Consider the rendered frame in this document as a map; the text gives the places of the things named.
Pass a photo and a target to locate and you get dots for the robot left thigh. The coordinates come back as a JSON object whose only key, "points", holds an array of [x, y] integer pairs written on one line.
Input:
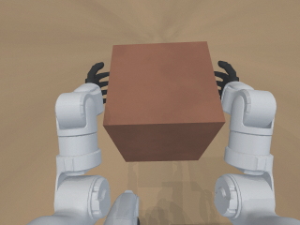
{"points": [[124, 209]]}

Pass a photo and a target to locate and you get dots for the robot right upper arm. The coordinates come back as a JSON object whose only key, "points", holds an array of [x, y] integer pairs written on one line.
{"points": [[247, 199]]}

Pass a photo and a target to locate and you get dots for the left robot hand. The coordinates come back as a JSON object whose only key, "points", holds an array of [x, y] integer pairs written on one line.
{"points": [[93, 77]]}

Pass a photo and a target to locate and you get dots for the robot left upper arm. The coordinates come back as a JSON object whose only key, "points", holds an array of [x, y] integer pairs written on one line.
{"points": [[79, 200]]}

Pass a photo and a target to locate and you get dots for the left robot shin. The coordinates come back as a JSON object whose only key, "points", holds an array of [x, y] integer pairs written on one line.
{"points": [[135, 220]]}

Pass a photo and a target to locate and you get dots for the carton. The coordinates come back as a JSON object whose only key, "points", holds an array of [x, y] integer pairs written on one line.
{"points": [[162, 101]]}

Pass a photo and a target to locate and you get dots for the robot left forearm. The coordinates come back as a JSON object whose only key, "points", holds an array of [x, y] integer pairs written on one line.
{"points": [[77, 126]]}

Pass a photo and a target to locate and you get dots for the robot right forearm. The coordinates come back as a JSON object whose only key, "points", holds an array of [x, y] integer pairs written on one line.
{"points": [[251, 126]]}

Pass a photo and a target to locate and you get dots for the right robot hand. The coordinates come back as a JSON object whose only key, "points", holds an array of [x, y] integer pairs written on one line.
{"points": [[227, 78]]}

